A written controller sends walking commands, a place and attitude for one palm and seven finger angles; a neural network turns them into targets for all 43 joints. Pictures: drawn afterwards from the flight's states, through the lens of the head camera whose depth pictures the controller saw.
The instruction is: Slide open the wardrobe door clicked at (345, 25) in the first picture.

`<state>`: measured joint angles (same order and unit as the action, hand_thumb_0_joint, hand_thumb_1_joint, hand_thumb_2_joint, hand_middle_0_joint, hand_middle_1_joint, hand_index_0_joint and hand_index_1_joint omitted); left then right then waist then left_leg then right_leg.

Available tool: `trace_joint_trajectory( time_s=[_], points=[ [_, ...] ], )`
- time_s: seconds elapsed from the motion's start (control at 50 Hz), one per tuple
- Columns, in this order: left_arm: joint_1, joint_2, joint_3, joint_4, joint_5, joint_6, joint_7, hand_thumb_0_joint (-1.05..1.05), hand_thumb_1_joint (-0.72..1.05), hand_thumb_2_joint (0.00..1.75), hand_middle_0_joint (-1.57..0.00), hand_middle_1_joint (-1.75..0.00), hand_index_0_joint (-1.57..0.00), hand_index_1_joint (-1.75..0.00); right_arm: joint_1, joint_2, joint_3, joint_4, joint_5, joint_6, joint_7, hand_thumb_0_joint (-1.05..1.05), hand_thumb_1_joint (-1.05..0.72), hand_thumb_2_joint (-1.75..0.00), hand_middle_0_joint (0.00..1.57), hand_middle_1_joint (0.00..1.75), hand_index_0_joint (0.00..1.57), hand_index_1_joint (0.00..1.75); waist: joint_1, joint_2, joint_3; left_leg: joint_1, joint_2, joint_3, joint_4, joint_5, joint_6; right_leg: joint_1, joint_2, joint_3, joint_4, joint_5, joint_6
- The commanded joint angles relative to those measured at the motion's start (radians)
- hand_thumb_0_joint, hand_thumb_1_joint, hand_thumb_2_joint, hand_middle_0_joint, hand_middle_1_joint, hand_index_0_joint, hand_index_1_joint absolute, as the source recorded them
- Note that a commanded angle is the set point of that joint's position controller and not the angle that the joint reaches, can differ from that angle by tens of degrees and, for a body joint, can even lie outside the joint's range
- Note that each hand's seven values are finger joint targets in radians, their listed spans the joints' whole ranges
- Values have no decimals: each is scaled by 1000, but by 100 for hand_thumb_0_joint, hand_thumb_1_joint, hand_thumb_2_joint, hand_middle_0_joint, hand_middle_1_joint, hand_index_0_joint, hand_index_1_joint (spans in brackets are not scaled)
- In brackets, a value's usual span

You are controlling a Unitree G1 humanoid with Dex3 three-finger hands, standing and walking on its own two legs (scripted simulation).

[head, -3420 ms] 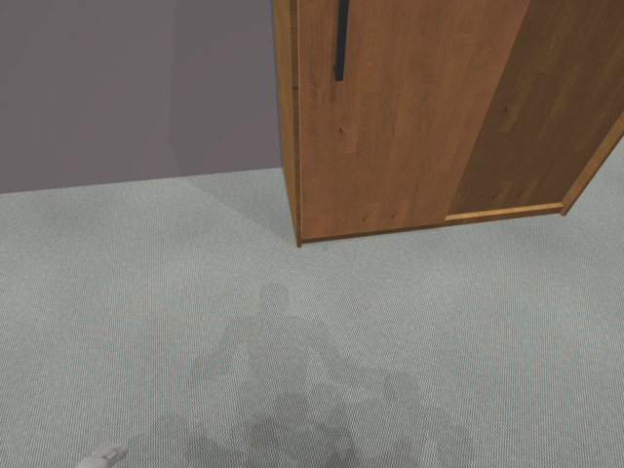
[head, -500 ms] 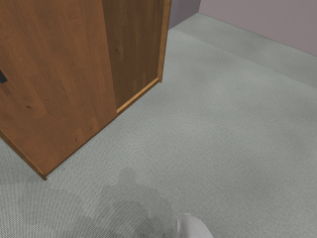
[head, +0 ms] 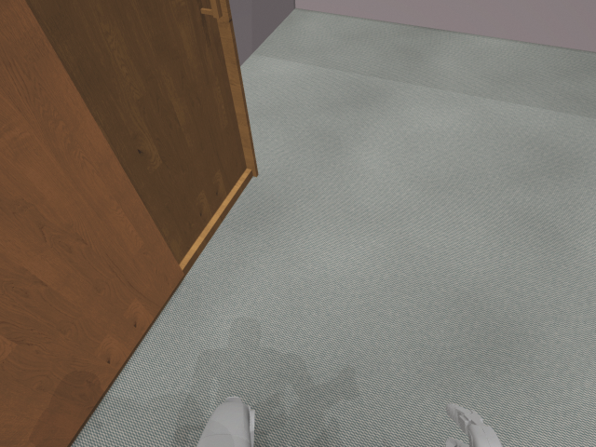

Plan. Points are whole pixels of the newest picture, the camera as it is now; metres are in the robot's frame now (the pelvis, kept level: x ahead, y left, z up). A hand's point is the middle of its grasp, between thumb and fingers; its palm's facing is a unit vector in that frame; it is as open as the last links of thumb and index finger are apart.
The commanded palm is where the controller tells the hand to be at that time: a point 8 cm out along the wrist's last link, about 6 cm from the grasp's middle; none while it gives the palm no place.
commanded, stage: walk to a spot facing it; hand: left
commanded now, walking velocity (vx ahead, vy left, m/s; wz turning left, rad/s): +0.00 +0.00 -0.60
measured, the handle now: out of the picture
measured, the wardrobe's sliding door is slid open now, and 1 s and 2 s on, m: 0.00 0.00 0.00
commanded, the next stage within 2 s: none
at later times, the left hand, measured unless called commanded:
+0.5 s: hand (175, 367) +0.25 +0.25 -0.16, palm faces -0.25 -0.94 -0.22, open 7.4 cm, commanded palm none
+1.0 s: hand (239, 345) +0.29 +0.14 -0.15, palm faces -0.54 -0.80 -0.24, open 7.4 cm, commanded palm none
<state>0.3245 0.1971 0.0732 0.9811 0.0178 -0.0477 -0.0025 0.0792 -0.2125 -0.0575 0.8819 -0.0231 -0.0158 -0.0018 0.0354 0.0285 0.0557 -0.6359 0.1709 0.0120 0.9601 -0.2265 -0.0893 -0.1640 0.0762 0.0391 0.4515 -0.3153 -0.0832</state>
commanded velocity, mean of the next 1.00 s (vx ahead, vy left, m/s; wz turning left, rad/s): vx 0.00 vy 0.00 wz -0.60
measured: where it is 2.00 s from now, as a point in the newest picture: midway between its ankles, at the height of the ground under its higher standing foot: outside the picture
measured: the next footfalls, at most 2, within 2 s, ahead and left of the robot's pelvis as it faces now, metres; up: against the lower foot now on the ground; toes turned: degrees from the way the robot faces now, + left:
left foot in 0.14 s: +0.18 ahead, +0.16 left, +0.00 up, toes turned +2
right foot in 0.64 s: +0.11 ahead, -0.08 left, +0.00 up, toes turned -33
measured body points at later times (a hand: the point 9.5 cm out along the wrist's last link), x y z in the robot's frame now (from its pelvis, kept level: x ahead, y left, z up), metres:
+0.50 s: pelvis +0.10 +0.07 +0.00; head +0.14 +0.07 +0.45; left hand +0.26 +0.29 -0.14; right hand +0.07 -0.19 -0.14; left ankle +0.14 +0.16 -0.74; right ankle +0.06 -0.07 -0.67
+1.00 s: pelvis +0.09 +0.04 +0.00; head +0.11 +0.00 +0.45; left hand +0.32 +0.18 -0.13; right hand +0.02 -0.21 -0.15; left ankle +0.19 +0.17 -0.69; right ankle +0.07 -0.05 -0.74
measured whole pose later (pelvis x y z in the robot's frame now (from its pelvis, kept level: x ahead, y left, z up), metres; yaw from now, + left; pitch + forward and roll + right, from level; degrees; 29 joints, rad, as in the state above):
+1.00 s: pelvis +0.09 +0.04 +0.00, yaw -37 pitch +1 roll +1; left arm 0.17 0.18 0.06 0.90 0.01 0.03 0.00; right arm 0.15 -0.22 -0.06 0.91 -0.02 0.06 -0.02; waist 0.00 0.03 0.07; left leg -0.45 0.09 0.03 0.94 -0.40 -0.10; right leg -0.32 0.06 0.05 0.50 -0.20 -0.05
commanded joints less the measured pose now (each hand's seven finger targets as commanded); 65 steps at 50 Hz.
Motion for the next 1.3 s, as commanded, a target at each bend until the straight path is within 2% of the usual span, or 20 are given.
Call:
trace_joint_trajectory(
  time_s=[0.0, 0.08, 0.1, 0.12, 0.14, 0.22, 0.34, 0.5, 0.58, 0.6, 0.62, 0.64, 0.78, 0.96, 1.06, 1.08, 1.12, 1.14, 1.2, 1.28],
  points=[
    [85, 167, 38, -58, 4, -5, 20, 0, 90, 90, -20, -30, -20, -30, -54, -31, 6, -88, 6, -25, 0, 0, -90, -90, 20, 30, 20, 30, 33, -191, -92, 65, -96, 86, -215, -30, 0, 152, -199, 195, 26, 880, -57],
    [23, 191, 45, -86, -8, 15, 29, 0, 90, 90, -20, -30, -20, -30, 110, -99, -9, -49, 9, -25, -23, 0, -90, -90, 20, 30, 20, 30, -58, -192, -195, 458, -123, 104, -522, 169, 27, 55, -170, 203, 217, 858, 13],
    [21, 157, 39, -97, -24, 15, 28, 0, 90, 90, -20, -30, -20, -30, 209, -178, -27, -26, -1, -29, -29, 0, -90, -90, 20, 30, 20, 30, -100, -54, -274, 746, 50, -21, -513, 518, 76, -152, -90, 148, 378, 556, 66],
    [75, 100, 28, -99, -35, 11, 18, 0, 90, 90, -20, -30, -20, -30, 302, -260, -44, -4, -2, -30, -27, 0, -90, -90, 20, 30, 20, 30, -108, 228, -380, 967, 369, -286, -424, 1030, 223, -380, 0, 20, 706, -287, 116],
    [107, 134, 30, -87, -21, 18, 25, 0, 90, 90, -20, -30, -20, -30, 305, -238, -27, -12, 9, -19, -24, 0, -90, -90, 20, 30, 20, 30, -97, 152, -374, 889, 404, -258, -441, 1089, 280, -377, -53, 51, 871, -354, 124],
    [1, 111, 41, -103, 5, 67, -7, 0, 90, 90, -20, -30, -20, -30, 89, -115, 2, -54, 1, -16, -27, 0, -90, -90, 20, 30, 20, 30, -25, 171, -53, 453, 219, -3, -607, 523, 181, -367, -141, -17, 885, -151, 160],
    [-8, 67, 44, -118, 5, 109, -24, 0, 90, 90, -20, -30, -20, -30, 106, -113, -15, -40, 5, -12, -25, 0, -90, -90, 20, 30, 20, 30, -14, 168, -54, 428, 183, 137, -669, 232, 179, -370, -160, -82, 774, -23, 168],
    [-164, 48, 31, -177, 6, 100, -25, 0, 90, 90, -20, -30, -20, -30, 187, -156, -47, -1, -7, -2, -16, 0, -90, -90, 20, 30, 20, 30, -67, 142, -73, 537, 250, 191, -623, 274, 212, -323, -170, -135, 414, -71, 163],
    [-123, 72, 29, -176, 7, 73, -16, 0, 90, 90, -20, -30, -20, -30, 199, -178, -59, 7, -6, 8, -6, 0, -90, -90, 20, 30, 20, 30, -39, 113, -125, 535, 244, 262, -427, 351, 140, -142, -127, -161, 132, 26, 120],
    [-64, 119, 37, -156, 9, 60, -10, 0, 90, 90, -20, -30, -20, -30, 212, -165, -54, 1, 0, 12, 0, 0, -90, -90, 20, 30, 20, 30, -4, 17, -161, 431, 207, 300, -264, 281, 86, 23, -149, -124, 9, 173, 95],
    [-1, 245, 57, -143, 20, 44, 4, 0, 90, 90, -20, -30, -20, -30, 215, -93, -32, -40, 7, 18, 7, 0, -90, -90, 20, 30, 20, 30, 32, -320, -177, 128, 68, 310, -28, -228, 20, 215, -391, 234, -80, 487, -6],
    [39, 321, 71, -131, 2, 50, 18, 0, 90, 90, -20, -30, -20, -30, 163, -81, -19, -76, 7, 28, -1, 0, -90, -90, 20, 30, 20, 30, 52, -348, -207, 12, -20, 173, 165, -456, -3, 212, -514, 367, -58, 811, -114],
    [-177, 185, 36, -175, -6, 51, 27, 0, 90, 90, -20, -30, -20, -30, 198, -94, -26, -14, -2, 58, -16, 0, -90, -90, 20, 30, 20, 30, -58, -163, -123, 93, -28, 28, 184, -124, -20, 0, -289, 129, -82, 538, -51],
    [-121, 209, 48, -149, 5, 63, 18, 0, 90, 90, -20, -30, -20, -30, 76, -86, -22, -61, 9, 47, -22, 0, -90, -90, 20, 30, 20, 30, -8, -169, -104, 172, -90, 15, -72, -196, -9, -33, -292, 312, -101, 369, -97],
    [-176, 207, 52, -163, 2, 79, 14, 0, 90, 90, -20, -30, -20, -30, 169, -80, -21, -45, 20, 31, -33, 0, -90, -90, 20, 30, 20, 30, -53, -187, -143, 403, -145, 30, -412, -97, 25, -119, -233, 357, -30, 367, -36],
    [-188, 193, 47, -171, -4, 82, 11, 0, 90, 90, -20, -30, -20, -30, 212, -96, -22, -35, 19, 24, -38, 0, -90, -90, 20, 30, 20, 30, -74, -154, -160, 520, -128, 29, -530, -27, 37, -187, -190, 331, 13, 304, 4],
    [-165, 102, 32, -201, -13, 88, -5, 0, 90, 90, -20, -30, -20, -30, 197, -243, -47, -61, 2, 16, -38, 0, -90, -90, 20, 30, 20, 30, -72, 288, -118, 607, 268, -357, -750, -55, 162, -479, 19, 72, 390, -215, 115],
    [-172, 143, 45, -194, 4, 93, -7, 0, 90, 90, -20, -30, -20, -30, 152, -246, -42, -81, -1, 22, -36, 0, -90, -90, 20, 30, 20, 30, -66, 206, -63, 451, 331, -358, -761, -75, 220, -438, -37, 53, 586, -232, 130],
    [-84, 153, 67, -136, 16, 107, -27, 0, 90, 90, -20, -30, -20, -30, 9, -152, -16, -117, -3, 10, -41, 0, -90, -90, 20, 30, 20, 30, 9, 120, -36, 381, 152, -94, -724, 0, 172, -402, -65, 27, 786, -67, 157],
    [-125, 109, 49, -139, 5, 105, -34, 0, 90, 90, -20, -30, -20, -30, 131, -145, -24, -73, 0, 4, -40, 0, -90, -90, 20, 30, 20, 30, -44, 122, -63, 540, 128, 9, -656, 211, 188, -440, -90, -26, 734, -52, 180]
  ],
)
